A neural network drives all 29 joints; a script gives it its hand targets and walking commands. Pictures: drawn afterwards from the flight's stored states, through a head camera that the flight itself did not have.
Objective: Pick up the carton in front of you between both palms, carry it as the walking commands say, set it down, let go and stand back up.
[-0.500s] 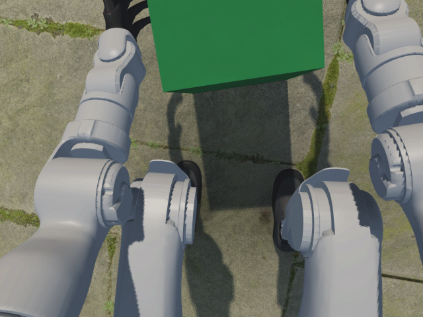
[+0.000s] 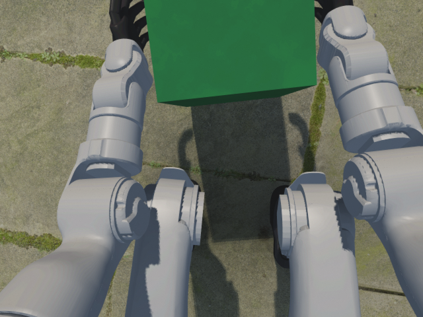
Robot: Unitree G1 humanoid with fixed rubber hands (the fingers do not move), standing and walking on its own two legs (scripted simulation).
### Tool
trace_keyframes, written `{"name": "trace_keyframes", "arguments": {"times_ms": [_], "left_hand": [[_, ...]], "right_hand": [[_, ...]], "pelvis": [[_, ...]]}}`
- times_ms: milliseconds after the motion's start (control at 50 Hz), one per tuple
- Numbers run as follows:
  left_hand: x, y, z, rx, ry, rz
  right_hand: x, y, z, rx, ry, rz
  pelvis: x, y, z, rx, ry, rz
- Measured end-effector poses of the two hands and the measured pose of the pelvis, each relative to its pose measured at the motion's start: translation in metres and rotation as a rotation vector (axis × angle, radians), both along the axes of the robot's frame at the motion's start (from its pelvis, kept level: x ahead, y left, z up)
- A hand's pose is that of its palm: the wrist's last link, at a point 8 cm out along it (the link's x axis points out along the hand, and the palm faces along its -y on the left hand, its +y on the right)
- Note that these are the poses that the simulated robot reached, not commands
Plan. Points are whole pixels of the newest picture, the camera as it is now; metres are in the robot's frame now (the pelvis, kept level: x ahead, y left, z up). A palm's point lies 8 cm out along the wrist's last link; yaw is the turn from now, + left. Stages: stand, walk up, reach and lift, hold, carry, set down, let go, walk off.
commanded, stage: reach and lift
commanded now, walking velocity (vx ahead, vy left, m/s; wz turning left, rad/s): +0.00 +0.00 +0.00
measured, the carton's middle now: (228, 40) +0.54 +0.01 -0.20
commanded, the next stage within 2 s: none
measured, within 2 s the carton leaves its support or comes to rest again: neither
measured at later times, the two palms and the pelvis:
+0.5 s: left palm (36, 20) +0.48 +0.15 +0.07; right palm out of the picture +0.50 -0.14 +0.07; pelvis -0.01 +0.00 +0.12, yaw -1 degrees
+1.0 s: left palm out of the picture +0.44 +0.15 +0.22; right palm out of the picture +0.45 -0.15 +0.22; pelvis +0.05 +0.00 +0.26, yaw -2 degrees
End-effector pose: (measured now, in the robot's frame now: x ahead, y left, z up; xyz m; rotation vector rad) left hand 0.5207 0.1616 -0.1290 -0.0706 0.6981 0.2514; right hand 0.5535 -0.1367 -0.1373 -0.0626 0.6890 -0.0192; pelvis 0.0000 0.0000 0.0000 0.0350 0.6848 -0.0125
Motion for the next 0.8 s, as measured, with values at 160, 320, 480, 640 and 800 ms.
{"name": "trace_keyframes", "arguments": {"times_ms": [160,320,480,640,800], "left_hand": [[-0.029,-0.009,0.071,-0.041,-0.031,0.002],[-0.044,-0.009,0.142,-0.016,-0.011,-0.019],[-0.042,-0.007,0.19,-0.001,-0.023,-0.038],[-0.054,-0.008,0.225,-0.005,-0.008,-0.05],[-0.06,-0.008,0.28,-0.014,-0.031,-0.054]], "right_hand": [[-0.028,-0.009,0.087,0.001,-0.025,-0.038],[-0.042,-0.009,0.16,0.002,-0.007,-0.04],[-0.047,-0.008,0.204,0.001,-0.02,-0.047],[-0.066,-0.009,0.233,0.016,-0.003,-0.074],[-0.076,-0.01,0.289,0.029,-0.023,-0.097]], "pelvis": [[-0.008,0.0,0.031,-0.003,0.012,-0.011],[-0.018,0.0,0.078,-0.008,0.039,-0.019],[-0.014,0.0,0.113,-0.011,0.065,-0.014],[0.003,0.003,0.152,-0.015,0.061,-0.015],[0.023,0.004,0.192,-0.02,-0.005,-0.012]]}}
